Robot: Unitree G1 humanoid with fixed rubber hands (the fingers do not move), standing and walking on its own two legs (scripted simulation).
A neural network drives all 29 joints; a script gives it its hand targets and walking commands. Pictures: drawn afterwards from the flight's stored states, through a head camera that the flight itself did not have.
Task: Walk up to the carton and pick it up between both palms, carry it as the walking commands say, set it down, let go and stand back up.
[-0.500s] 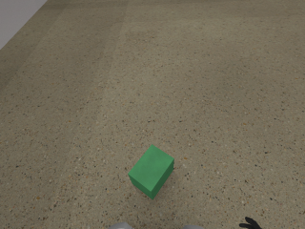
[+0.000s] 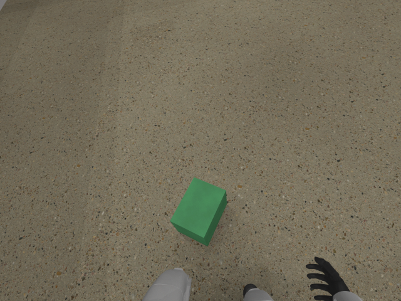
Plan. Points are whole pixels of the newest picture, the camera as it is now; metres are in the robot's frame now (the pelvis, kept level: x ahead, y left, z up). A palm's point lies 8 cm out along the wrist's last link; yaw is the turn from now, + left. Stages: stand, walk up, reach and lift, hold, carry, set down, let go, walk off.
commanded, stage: walk up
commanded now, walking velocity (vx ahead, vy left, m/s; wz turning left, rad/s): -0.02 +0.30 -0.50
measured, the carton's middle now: (200, 211) +0.48 +0.13 -0.69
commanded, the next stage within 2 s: none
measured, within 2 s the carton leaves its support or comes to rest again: neither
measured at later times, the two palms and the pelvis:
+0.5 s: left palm (70, 249) +0.20 +0.38 -0.14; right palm out of the picture -0.05 -0.08 -0.14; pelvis +0.03 +0.17 -0.02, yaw -13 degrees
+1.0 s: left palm (26, 238) +0.22 +0.51 -0.14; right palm out of the picture +0.07 +0.00 -0.11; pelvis +0.08 +0.28 -0.01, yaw -17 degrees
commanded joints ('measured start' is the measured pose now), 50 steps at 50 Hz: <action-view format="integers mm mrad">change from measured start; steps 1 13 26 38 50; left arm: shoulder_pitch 70 -125 13 -203 -265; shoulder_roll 240 105 170 52 64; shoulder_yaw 68 5 17 -40 4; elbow -41 -1 107 83 56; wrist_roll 8 -7 -8 0 -3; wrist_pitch -2 16 -10 -5 60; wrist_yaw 10 -22 39 -32 -84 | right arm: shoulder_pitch -31 36 217 250 187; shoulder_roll -53 -77 -40 -71 -185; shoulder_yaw -5 0 26 18 -47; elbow -96 -28 118 176 124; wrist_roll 6 -15 -6 -3 -3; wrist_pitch -13 -71 -94 -99 -95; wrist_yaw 1 -17 -28 -30 -95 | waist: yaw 9 -86 20 -168 -153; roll -289 163 -131 -11 122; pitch -107 -22 -222 -98 -88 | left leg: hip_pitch -36 224 47 481 328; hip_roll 25 234 70 67 459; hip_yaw -35 -85 105 173 -151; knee -124 -819 -292 -583 -705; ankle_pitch -47 -15 558 171 289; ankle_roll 3 187 74 14 250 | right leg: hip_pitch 165 -245 520 -31 -188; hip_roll -237 23 -284 -13 2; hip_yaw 277 -243 -40 -326 -177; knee -136 679 -40 100 583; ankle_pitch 51 -230 230 -172 -297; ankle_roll -160 -22 -191 -87 7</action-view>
